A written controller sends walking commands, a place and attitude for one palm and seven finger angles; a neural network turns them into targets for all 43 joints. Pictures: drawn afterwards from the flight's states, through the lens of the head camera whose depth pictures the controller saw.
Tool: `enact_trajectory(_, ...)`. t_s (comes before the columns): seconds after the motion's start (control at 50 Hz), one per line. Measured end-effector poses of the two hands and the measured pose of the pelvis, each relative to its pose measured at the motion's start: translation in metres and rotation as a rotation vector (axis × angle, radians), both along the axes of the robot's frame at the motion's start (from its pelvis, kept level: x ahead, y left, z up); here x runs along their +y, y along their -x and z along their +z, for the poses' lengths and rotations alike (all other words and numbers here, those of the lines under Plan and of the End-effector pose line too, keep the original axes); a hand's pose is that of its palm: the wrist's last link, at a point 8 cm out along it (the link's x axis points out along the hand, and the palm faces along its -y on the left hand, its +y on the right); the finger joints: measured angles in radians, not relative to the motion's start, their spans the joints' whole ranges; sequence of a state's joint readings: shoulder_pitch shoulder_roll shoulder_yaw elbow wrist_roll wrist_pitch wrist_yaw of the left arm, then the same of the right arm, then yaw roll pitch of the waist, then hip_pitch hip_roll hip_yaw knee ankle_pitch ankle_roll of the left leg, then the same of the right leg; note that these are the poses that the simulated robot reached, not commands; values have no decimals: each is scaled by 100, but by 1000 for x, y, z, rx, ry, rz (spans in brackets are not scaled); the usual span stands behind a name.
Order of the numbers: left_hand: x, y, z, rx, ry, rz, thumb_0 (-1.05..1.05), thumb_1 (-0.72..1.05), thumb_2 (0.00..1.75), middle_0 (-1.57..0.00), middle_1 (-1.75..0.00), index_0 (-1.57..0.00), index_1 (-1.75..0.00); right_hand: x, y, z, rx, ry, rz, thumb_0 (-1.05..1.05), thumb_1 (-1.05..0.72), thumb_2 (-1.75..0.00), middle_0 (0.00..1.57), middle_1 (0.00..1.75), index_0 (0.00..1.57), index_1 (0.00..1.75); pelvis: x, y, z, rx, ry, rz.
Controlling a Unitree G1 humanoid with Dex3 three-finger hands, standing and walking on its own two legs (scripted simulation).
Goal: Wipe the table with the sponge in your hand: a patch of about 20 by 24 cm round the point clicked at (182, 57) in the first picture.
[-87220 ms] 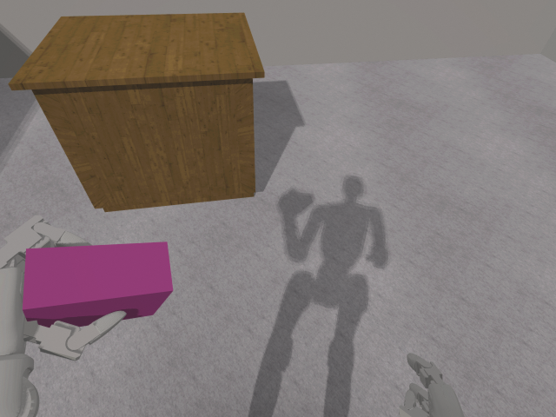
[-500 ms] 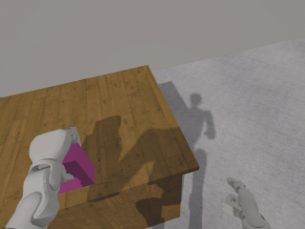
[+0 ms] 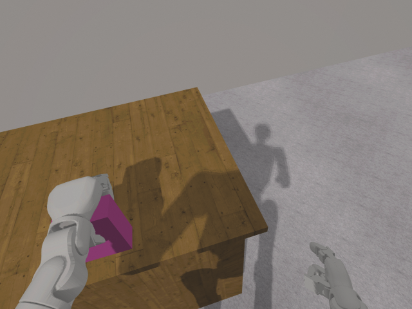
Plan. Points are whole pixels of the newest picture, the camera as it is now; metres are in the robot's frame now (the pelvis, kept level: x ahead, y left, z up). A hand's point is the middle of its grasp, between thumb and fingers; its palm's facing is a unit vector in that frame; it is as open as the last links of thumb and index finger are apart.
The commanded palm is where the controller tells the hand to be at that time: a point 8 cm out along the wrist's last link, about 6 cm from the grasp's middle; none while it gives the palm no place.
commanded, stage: move the sponge above the wiping area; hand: left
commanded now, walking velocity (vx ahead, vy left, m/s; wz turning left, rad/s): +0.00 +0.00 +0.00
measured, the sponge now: (99, 235) +0.24 +0.28 +0.00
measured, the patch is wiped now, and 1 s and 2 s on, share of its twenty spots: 0.00 0.00 0.05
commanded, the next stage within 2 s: lower the sponge onto the table in 0.48 s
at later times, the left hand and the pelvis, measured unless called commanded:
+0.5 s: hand (90, 214) +0.25 +0.27 +0.07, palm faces -0.03 -0.11 -0.99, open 10.0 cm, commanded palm +0.23 +0.27 +0.14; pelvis +0.00 +0.00 +0.00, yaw +0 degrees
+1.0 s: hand (85, 221) +0.23 +0.27 +0.07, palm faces -0.03 -0.11 -0.99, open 10.0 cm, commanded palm +0.22 +0.27 +0.13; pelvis +0.00 +0.00 +0.00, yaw +0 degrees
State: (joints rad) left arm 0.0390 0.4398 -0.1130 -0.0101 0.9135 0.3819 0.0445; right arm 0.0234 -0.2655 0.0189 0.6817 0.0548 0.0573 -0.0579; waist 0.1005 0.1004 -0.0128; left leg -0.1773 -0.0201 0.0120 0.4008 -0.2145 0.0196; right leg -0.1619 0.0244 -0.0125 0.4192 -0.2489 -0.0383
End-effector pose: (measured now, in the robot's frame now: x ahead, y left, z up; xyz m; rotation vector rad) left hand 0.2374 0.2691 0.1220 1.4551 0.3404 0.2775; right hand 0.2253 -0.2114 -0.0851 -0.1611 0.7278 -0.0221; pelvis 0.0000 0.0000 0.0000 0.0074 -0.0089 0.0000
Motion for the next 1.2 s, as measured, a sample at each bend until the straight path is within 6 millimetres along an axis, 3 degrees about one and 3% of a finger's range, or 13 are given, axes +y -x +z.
enact_trajectory(0.14, -7, -1, -2, 6, 7, -29, 0, -54, 102, -78, -141, -80, -141, 1, -3, 1, -4, 1, 4, 1, -90, -90, 20, 29, 20, 30, 1, -2, 0, 0, 0, -2)
enact_trajectory(0.4, 2, 1, 4, 0, 7, 8, 0, -54, 102, -78, -141, -80, -141, 2, -8, 3, -7, -1, 10, 1, -90, -90, 20, 29, 20, 30, 1, -4, 0, -3, 0, 0)
enact_trajectory(0.78, -5, 8, 10, -32, 2, -6, 0, -54, 102, -78, -141, -80, -141, 8, -7, 3, -11, -21, 23, 1, -90, -90, 20, 29, 20, 30, 1, -2, 0, -10, 0, -1)
enact_trajectory(1.0, 3, 20, 1, 12, 12, 10, 0, -54, 102, -78, -141, -80, -141, 2, -4, 6, -19, 9, 21, 1, -90, -90, 20, 29, 20, 30, 0, 3, 0, -18, 3, 3)
enact_trajectory(1.2, -3, 12, -7, 3, 4, -37, 0, -55, 102, -79, -141, -80, -141, 0, 6, 2, -6, 13, 1, 1, -90, -90, 20, 29, 20, 30, 1, 7, 0, -10, 3, -1)
